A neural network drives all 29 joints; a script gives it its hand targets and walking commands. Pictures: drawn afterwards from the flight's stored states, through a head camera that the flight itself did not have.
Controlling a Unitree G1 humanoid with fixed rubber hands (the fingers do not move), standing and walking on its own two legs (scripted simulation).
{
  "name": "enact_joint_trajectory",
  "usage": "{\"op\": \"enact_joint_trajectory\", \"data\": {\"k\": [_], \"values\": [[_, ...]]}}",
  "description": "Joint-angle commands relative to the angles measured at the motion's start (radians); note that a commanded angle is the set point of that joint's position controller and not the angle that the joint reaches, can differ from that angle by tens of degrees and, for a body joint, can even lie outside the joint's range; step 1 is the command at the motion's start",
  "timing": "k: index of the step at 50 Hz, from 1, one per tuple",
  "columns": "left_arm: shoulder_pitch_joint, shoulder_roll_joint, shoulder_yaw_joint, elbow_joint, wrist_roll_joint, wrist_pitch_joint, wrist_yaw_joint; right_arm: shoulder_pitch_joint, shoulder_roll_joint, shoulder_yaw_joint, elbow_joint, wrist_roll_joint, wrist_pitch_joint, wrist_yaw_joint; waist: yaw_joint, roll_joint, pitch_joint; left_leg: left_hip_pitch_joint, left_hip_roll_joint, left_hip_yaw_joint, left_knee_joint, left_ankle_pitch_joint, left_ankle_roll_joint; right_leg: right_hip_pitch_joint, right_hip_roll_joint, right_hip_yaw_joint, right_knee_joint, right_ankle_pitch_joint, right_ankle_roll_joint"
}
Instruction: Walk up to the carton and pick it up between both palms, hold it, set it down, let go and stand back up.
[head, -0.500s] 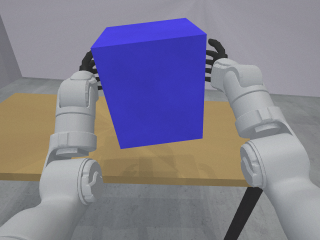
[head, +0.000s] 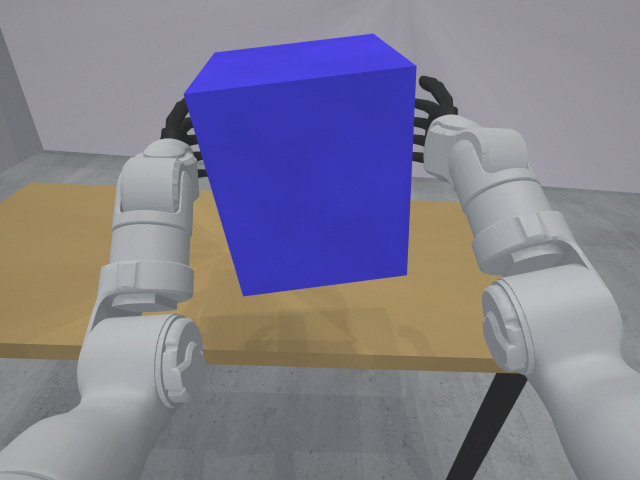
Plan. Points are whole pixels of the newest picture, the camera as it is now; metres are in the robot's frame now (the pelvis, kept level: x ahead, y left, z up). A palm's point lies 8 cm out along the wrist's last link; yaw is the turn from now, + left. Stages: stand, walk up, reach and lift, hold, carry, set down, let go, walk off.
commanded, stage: hold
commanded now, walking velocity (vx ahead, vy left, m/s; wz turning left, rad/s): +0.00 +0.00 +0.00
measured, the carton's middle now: (309, 162) +0.41 +0.00 +0.28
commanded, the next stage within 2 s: none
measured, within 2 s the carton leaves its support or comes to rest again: neither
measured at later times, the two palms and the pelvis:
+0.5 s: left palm (175, 159) +0.37 +0.15 +0.30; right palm (436, 137) +0.36 -0.15 +0.33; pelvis +0.00 +0.00 +0.00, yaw +0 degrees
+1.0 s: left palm (171, 156) +0.37 +0.16 +0.30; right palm (435, 137) +0.36 -0.14 +0.33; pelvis +0.01 +0.00 +0.00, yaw +0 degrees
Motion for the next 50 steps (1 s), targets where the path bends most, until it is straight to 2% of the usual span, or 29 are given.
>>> {"op": "enact_joint_trajectory", "data": {"k": [1,2,3,4,6,7,8,9,10,12,14,16,17,18,20,22,25,29,32,35,38,39,40,42,43,46,47,48,50], "values": [[-0.964,-0.535,-0.276,-0.196,-0.206,-0.081,-0.158,-0.722,0.645,0.127,-0.277,0.188,-0.013,0.178,0.021,0.078,-0.293,0.106,-0.039,0.019,-0.051,0.189,-0.038,0.045,0.010,0.026,-0.029,0.188,0.072],[-0.956,-0.548,-0.284,-0.209,-0.215,-0.085,-0.155,-0.728,0.661,0.135,-0.291,0.194,-0.015,0.179,0.027,0.062,-0.314,0.110,-0.036,0.016,-0.049,0.193,-0.038,0.041,0.015,0.024,-0.033,0.182,0.070],[-0.954,-0.550,-0.299,-0.213,-0.219,-0.082,-0.155,-0.705,0.662,0.134,-0.294,0.193,-0.015,0.177,0.012,0.065,-0.307,0.124,-0.036,0.015,-0.045,0.214,-0.037,0.038,0.012,0.025,-0.031,0.213,0.074],[-0.943,-0.543,-0.287,-0.211,-0.216,-0.079,-0.155,-0.712,0.663,0.141,-0.309,0.199,-0.014,0.176,0.026,0.053,-0.306,0.126,-0.035,0.017,-0.043,0.221,-0.036,0.040,0.014,0.023,-0.030,0.216,0.072],[-0.923,-0.538,-0.267,-0.182,-0.205,-0.073,-0.159,-0.704,0.663,0.138,-0.305,0.190,-0.007,0.170,0.029,0.030,-0.285,0.123,-0.041,0.023,-0.046,0.210,-0.029,0.040,0.011,0.029,-0.042,0.222,0.078],[-0.937,-0.536,-0.281,-0.193,-0.208,-0.073,-0.161,-0.716,0.662,0.141,-0.320,0.193,-0.010,0.170,0.028,0.042,-0.290,0.114,-0.042,0.025,-0.049,0.193,-0.030,0.047,0.009,0.031,-0.038,0.210,0.079],[-0.928,-0.550,-0.272,-0.176,-0.206,-0.072,-0.162,-0.723,0.670,0.141,-0.321,0.186,-0.011,0.169,0.028,0.030,-0.278,0.117,-0.040,0.023,-0.045,0.188,-0.026,0.030,0.013,0.028,-0.035,0.209,0.077],[-0.939,-0.566,-0.305,-0.216,-0.219,-0.073,-0.161,-0.704,0.664,0.136,-0.317,0.189,-0.012,0.169,0.016,0.062,-0.288,0.124,-0.042,0.023,-0.042,0.195,-0.034,0.021,0.010,0.035,-0.034,0.202,0.075],[-0.946,-0.569,-0.316,-0.231,-0.221,-0.076,-0.157,-0.688,0.667,0.133,-0.307,0.185,-0.009,0.168,0.004,0.060,-0.303,0.134,-0.040,0.017,-0.039,0.215,-0.038,0.022,0.015,0.034,-0.038,0.215,0.069],[-0.964,-0.562,-0.305,-0.212,-0.226,-0.077,-0.156,-0.694,0.658,0.125,-0.289,0.181,-0.003,0.171,0.006,0.071,-0.266,0.117,-0.035,0.021,-0.043,0.192,-0.041,0.015,0.012,0.028,-0.040,0.185,0.066],[-0.938,-0.561,-0.293,-0.180,-0.216,-0.074,-0.162,-0.694,0.655,0.115,-0.283,0.170,0.000,0.170,0.009,0.043,-0.250,0.105,-0.037,0.020,-0.052,0.180,-0.037,0.022,0.014,0.031,-0.049,0.188,0.069],[-0.948,-0.561,-0.293,-0.186,-0.220,-0.078,-0.169,-0.701,0.661,0.111,-0.291,0.169,-0.004,0.169,-0.002,0.049,-0.277,0.105,-0.037,0.017,-0.051,0.169,-0.035,0.049,0.008,0.035,-0.037,0.205,0.068],[-0.941,-0.560,-0.300,-0.214,-0.224,-0.082,-0.170,-0.690,0.662,0.132,-0.311,0.180,-0.003,0.166,0.002,0.044,-0.293,0.110,-0.040,0.020,-0.047,0.199,-0.035,0.057,0.008,0.038,-0.035,0.240,0.075],[-0.942,-0.569,-0.303,-0.199,-0.222,-0.076,-0.169,-0.716,0.656,0.128,-0.331,0.186,-0.007,0.164,0.003,0.068,-0.273,0.101,-0.041,0.017,-0.043,0.208,-0.041,0.054,0.007,0.037,-0.035,0.241,0.074],[-0.946,-0.563,-0.288,-0.199,-0.212,-0.077,-0.169,-0.724,0.660,0.123,-0.321,0.177,-0.006,0.167,0.012,0.064,-0.269,0.110,-0.039,0.021,-0.045,0.198,-0.040,0.046,0.014,0.031,-0.034,0.220,0.070],[-0.961,-0.569,-0.310,-0.243,-0.225,-0.084,-0.163,-0.703,0.668,0.135,-0.326,0.179,-0.010,0.169,-0.001,0.069,-0.325,0.129,-0.041,0.017,-0.034,0.215,-0.044,0.047,0.012,0.034,-0.029,0.235,0.070],[-0.933,-0.553,-0.281,-0.176,-0.208,-0.075,-0.170,-0.720,0.664,0.122,-0.333,0.166,-0.010,0.164,0.012,0.054,-0.279,0.101,-0.043,0.021,-0.049,0.172,-0.031,0.042,0.002,0.033,-0.038,0.217,0.074],[-0.949,-0.563,-0.310,-0.207,-0.210,-0.077,-0.169,-0.684,0.654,0.112,-0.287,0.167,-0.005,0.165,-0.009,0.086,-0.282,0.106,-0.039,0.021,-0.051,0.174,-0.044,0.045,0.008,0.033,-0.034,0.202,0.067],[-0.951,-0.554,-0.306,-0.230,-0.217,-0.079,-0.172,-0.680,0.673,0.125,-0.325,0.184,-0.004,0.162,-0.006,0.072,-0.313,0.124,-0.049,0.022,-0.036,0.211,-0.040,0.069,0.002,0.041,-0.030,0.272,0.078],[-0.929,-0.525,-0.252,-0.142,-0.187,-0.075,-0.181,-0.728,0.660,0.126,-0.315,0.169,-0.004,0.159,0.014,0.044,-0.255,0.082,-0.051,0.029,-0.051,0.142,-0.025,0.054,-0.003,0.039,-0.031,0.220,0.086],[-0.939,-0.549,-0.306,-0.234,-0.217,-0.079,-0.174,-0.722,0.673,0.158,-0.374,0.200,-0.013,0.156,0.018,0.058,-0.326,0.117,-0.046,0.024,-0.032,0.253,-0.034,0.080,0.010,0.033,-0.022,0.290,0.080],[-0.943,-0.545,-0.298,-0.221,-0.220,-0.080,-0.170,-0.737,0.683,0.163,-0.384,0.199,-0.010,0.155,0.015,0.032,-0.345,0.125,-0.050,0.022,-0.024,0.253,-0.030,0.085,0.009,0.034,-0.021,0.309,0.081],[-0.935,-0.544,-0.284,-0.222,-0.217,-0.080,-0.168,-0.719,0.681,0.162,-0.379,0.195,-0.004,0.154,0.024,0.035,-0.326,0.125,-0.050,0.022,-0.025,0.251,-0.031,0.070,0.010,0.036,-0.017,0.317,0.086],[-0.926,-0.526,-0.277,-0.229,-0.204,-0.081,-0.170,-0.686,0.684,0.160,-0.346,0.191,0.004,0.152,0.018,0.020,-0.315,0.122,-0.049,0.022,-0.033,0.220,-0.026,0.082,0.008,0.037,-0.019,0.309,0.088],[-0.925,-0.531,-0.285,-0.232,-0.202,-0.077,-0.170,-0.670,0.663,0.152,-0.334,0.184,0.004,0.153,0.011,0.047,-0.287,0.127,-0.043,0.023,-0.042,0.220,-0.032,0.063,0.010,0.035,-0.025,0.280,0.080],[-0.923,-0.533,-0.279,-0.181,-0.202,-0.068,-0.181,-0.696,0.654,0.121,-0.327,0.165,0.008,0.156,0.007,0.034,-0.262,0.109,-0.046,0.025,-0.055,0.153,-0.029,0.033,0.001,0.035,-0.043,0.206,0.080],[-0.933,-0.543,-0.289,-0.176,-0.203,-0.068,-0.182,-0.708,0.649,0.115,-0.312,0.156,0.005,0.157,0.002,0.052,-0.248,0.100,-0.043,0.023,-0.057,0.142,-0.035,0.020,0.002,0.033,-0.043,0.185,0.074],[-0.935,-0.542,-0.281,-0.167,-0.198,-0.067,-0.184,-0.706,0.640,0.107,-0.290,0.155,0.007,0.159,0.000,0.060,-0.240,0.105,-0.039,0.023,-0.060,0.144,-0.033,0.021,0.006,0.031,-0.042,0.184,0.071],[-0.935,-0.561,-0.296,-0.189,-0.209,-0.070,-0.181,-0.715,0.657,0.124,-0.339,0.171,-0.001,0.158,0.006,0.061,-0.281,0.108,-0.042,0.025,-0.046,0.186,-0.039,0.052,0.008,0.036,-0.034,0.231,0.070]]}}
